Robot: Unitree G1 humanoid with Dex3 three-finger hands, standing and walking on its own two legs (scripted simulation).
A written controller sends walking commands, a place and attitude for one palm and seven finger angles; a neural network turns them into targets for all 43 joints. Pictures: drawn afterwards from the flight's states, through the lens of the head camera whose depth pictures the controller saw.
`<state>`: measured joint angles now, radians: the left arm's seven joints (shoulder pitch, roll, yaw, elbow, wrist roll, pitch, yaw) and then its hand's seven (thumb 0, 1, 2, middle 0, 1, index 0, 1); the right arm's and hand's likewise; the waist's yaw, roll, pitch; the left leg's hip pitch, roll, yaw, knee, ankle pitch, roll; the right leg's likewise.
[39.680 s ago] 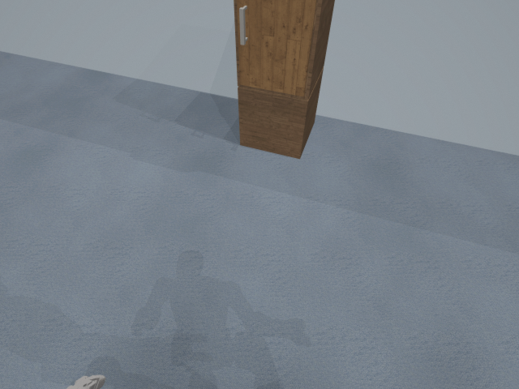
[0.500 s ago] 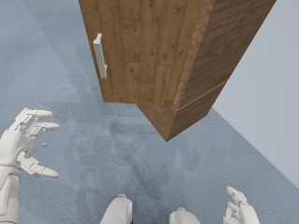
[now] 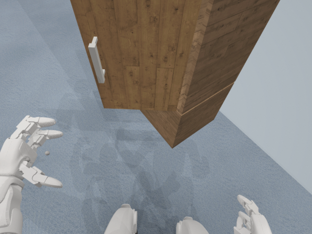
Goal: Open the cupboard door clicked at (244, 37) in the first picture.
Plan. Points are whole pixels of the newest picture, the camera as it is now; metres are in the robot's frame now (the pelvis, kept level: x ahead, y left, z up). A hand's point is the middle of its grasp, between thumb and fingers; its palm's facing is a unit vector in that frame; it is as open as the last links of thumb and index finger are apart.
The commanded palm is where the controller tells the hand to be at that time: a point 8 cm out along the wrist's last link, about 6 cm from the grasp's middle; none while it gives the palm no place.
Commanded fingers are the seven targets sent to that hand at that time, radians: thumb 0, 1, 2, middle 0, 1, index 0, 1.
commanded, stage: move the hooked fingers beside the handle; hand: left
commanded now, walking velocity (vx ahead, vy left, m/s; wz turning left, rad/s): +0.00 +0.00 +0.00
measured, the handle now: (98, 61) +0.61 +0.23 +0.04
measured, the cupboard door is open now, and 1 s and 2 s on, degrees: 53 53 53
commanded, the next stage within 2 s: none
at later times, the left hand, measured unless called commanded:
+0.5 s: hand (61, 124) +0.36 +0.27 +0.05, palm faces +0.04 -1.00 -0.03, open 14.0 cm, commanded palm +0.34 +0.32 +0.05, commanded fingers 0.00 -0.50 0.30 -0.30 -1.20 -0.30 -1.20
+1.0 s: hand (69, 100) +0.44 +0.27 +0.05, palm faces +0.04 -1.00 -0.02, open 14.0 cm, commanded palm +0.42 +0.32 +0.04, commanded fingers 0.00 -0.50 0.30 -0.30 -1.20 -0.30 -1.20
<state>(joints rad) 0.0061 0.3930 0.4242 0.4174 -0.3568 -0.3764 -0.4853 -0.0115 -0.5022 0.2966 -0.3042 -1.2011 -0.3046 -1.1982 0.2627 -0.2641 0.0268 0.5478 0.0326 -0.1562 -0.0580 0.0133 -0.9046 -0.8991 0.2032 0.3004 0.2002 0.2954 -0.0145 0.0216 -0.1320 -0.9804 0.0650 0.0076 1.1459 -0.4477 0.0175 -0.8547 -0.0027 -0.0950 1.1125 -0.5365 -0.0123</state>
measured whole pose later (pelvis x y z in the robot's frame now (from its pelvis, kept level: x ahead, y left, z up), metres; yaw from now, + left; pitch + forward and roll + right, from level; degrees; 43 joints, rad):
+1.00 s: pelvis +0.00 +0.00 -0.02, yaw -2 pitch +21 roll -4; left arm -0.65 0.57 0.51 1.04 -0.18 -0.43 -0.45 -0.01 -0.50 0.30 -0.30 -1.20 -0.30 -1.20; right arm 0.32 -0.28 0.03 0.63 0.02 -0.02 -0.04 0.01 -0.91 -0.90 0.20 0.30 0.20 0.30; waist -0.10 0.01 -0.13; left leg -1.13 0.08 0.02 1.22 -0.46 0.03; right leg -1.02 0.01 -0.08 1.18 -0.54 -0.01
